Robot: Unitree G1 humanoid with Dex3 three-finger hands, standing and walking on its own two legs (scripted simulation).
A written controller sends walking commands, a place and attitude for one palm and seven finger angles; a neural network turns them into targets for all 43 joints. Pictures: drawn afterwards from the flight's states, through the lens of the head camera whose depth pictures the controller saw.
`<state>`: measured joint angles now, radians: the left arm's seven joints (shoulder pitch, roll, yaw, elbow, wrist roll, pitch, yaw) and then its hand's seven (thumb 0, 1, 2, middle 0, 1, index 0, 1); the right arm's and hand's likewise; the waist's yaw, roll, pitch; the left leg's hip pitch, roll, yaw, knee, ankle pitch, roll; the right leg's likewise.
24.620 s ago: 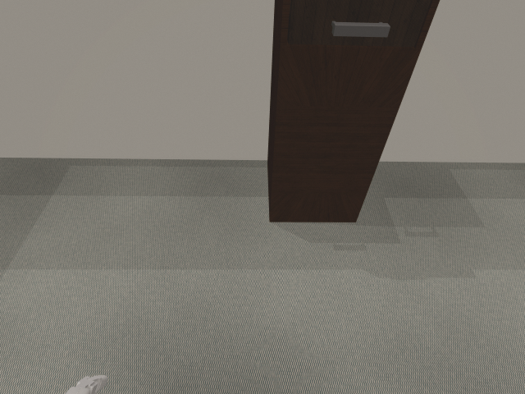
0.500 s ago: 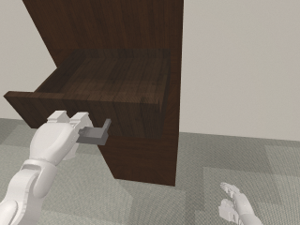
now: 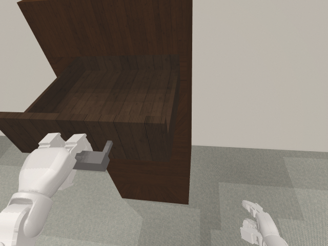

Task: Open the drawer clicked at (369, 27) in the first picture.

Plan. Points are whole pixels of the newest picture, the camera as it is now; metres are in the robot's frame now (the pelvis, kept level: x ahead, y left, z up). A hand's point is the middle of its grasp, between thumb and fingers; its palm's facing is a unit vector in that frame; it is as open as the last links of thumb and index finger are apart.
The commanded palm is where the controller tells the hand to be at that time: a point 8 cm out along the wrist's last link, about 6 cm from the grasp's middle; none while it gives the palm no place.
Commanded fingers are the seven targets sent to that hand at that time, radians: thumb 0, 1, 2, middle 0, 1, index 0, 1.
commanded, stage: pull the drawer open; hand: left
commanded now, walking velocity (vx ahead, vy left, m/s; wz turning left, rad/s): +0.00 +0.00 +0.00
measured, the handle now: (75, 151) +0.26 +0.23 +0.16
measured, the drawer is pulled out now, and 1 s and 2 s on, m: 0.27 0.30 0.29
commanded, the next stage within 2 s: open the thumb to release the handle in 0.50 s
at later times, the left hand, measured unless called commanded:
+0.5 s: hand (60, 190) +0.18 +0.23 +0.13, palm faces +0.10 -0.09 -0.99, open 5.9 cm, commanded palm +0.12 +0.23 +0.19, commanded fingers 0.00 0.90 0.90 -0.40 -1.35 -0.40 -1.35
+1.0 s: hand (54, 184) +0.19 +0.24 +0.14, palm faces +0.10 -0.05 -0.99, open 10.1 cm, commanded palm +0.15 +0.26 +0.19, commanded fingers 0.00 -0.50 0.30 -0.30 -1.20 -0.30 -1.20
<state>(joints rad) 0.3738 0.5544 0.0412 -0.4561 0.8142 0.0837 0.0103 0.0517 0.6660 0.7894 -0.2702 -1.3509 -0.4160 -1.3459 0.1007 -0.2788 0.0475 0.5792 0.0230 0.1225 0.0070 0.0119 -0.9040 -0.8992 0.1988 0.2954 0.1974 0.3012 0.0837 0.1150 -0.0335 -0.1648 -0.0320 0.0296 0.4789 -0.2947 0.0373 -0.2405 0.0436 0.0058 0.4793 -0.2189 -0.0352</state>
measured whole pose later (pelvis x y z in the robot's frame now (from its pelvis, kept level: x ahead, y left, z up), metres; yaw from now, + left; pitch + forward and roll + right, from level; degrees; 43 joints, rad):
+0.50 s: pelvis +0.01 +0.00 +0.00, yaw -1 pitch +0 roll -1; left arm 0.63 0.56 0.09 -0.63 0.80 0.10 0.08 0.06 0.67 0.77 -0.26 -1.35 -0.42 -1.35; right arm 0.12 -0.30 0.05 0.52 0.03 0.12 0.02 0.01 -0.90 -0.90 0.20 0.30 0.20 0.30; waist 0.09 0.12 -0.07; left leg -0.19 -0.02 0.04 0.52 -0.34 0.04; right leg -0.26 0.06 0.02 0.50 -0.25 -0.03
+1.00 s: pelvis +0.00 +0.00 +0.00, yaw +1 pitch -2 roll +0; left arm 0.42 0.61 0.10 -0.48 0.78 0.04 0.01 0.00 0.06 0.54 -0.37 -1.26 -0.37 -1.27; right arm 0.09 -0.26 0.06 0.59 0.02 0.12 -0.02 0.01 -0.90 -0.90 0.20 0.30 0.20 0.30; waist 0.11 0.11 -0.02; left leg -0.18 -0.03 0.01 0.51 -0.30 0.03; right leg -0.24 0.04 -0.02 0.49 -0.23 -0.04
